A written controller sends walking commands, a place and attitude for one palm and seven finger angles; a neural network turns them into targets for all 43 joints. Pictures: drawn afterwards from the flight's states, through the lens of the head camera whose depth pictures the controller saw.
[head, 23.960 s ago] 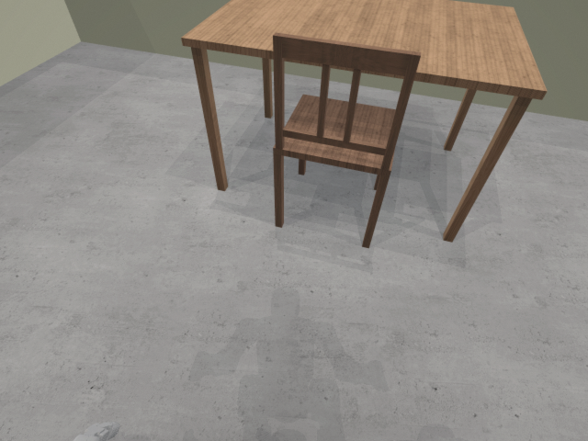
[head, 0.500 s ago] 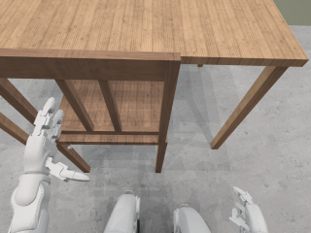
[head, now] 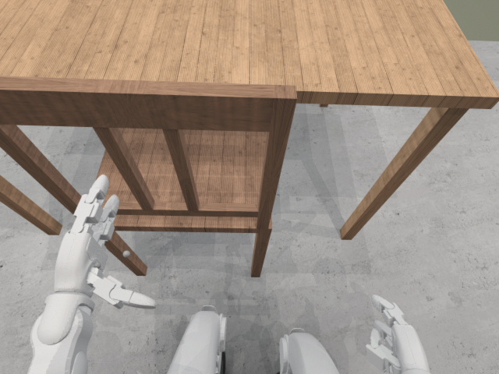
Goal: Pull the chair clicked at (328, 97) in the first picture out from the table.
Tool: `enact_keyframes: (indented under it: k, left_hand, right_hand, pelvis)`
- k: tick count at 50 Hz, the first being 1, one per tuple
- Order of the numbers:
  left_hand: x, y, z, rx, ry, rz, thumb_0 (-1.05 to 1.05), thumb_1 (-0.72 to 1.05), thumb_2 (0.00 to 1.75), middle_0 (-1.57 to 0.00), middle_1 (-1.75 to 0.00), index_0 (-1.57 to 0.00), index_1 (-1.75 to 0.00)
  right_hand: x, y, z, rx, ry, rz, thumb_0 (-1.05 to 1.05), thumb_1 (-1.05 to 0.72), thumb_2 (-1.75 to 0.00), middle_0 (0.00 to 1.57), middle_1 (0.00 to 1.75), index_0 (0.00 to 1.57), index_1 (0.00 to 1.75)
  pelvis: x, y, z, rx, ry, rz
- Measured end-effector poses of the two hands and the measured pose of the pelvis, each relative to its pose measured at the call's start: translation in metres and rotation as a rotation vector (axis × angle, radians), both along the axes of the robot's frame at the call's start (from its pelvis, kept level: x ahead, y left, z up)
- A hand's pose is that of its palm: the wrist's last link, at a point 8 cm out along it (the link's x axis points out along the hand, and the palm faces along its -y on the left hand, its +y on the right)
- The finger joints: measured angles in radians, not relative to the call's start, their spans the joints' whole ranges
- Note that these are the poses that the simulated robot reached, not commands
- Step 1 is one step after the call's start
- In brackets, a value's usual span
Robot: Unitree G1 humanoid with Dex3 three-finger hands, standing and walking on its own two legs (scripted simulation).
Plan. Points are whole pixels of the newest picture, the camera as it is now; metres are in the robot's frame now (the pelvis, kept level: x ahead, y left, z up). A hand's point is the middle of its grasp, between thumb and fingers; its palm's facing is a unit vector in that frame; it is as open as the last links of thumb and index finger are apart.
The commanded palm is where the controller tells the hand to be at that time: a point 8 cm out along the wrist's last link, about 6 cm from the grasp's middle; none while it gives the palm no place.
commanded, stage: aim the fingers beside a spindle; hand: left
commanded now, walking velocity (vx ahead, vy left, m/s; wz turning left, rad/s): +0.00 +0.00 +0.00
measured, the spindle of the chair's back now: (130, 172) +0.43 +0.24 +0.01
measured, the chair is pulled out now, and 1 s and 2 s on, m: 0.00 0.00 0.00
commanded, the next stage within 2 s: push the fingers through the gap in 0.16 s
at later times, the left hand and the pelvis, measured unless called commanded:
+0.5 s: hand (120, 233) +0.31 +0.22 +0.03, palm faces +0.08 -0.99 -0.06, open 16.9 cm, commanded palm +0.29 +0.26 +0.03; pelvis +0.00 -0.01 -0.01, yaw +0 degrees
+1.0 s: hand (128, 208) +0.35 +0.21 +0.04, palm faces +0.08 -1.00 -0.03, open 16.9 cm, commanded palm +0.33 +0.26 +0.04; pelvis +0.00 +0.00 +0.00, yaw -1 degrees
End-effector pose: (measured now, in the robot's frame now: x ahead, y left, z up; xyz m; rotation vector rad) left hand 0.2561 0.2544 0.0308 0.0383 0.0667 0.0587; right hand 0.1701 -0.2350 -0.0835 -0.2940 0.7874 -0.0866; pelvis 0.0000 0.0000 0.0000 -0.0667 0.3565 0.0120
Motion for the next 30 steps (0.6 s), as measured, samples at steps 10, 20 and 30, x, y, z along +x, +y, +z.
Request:
enact_keyframes:
  k: [10,20,30]
  left_hand:
    - [0.006,0.001,0.001,0.011,-0.008,0.006,-0.01,-0.50,0.30,-0.06,-0.08,-0.06,-0.08]
    - [0.010,0.004,0.020,0.055,-0.133,0.027,-0.02,-0.50,0.30,-0.07,-0.08,-0.07,-0.08]
    - [0.038,0.006,-0.010,-0.014,0.039,-0.022,-0.02,-0.50,0.30,-0.06,-0.08,-0.06,-0.08]
  right_hand:
    - [0.002,-0.004,-0.005,0.016,0.007,0.006,0.01,-0.90,-0.89,0.21,0.30,0.20,0.30]
    - [-0.002,-0.012,-0.009,-0.010,0.020,0.004,0.01,-0.90,-0.89,0.21,0.30,0.20,0.30]
    - [-0.013,-0.014,-0.012,-0.014,0.048,-0.040,0.01,-0.90,-0.89,0.21,0.30,0.20,0.30]
  pelvis:
    - [0.000,-0.005,-0.001,0.008,0.004,0.004]
    - [0.001,-0.009,-0.004,0.007,0.008,-0.001]
    - [0.000,-0.006,-0.003,0.005,0.019,-0.005]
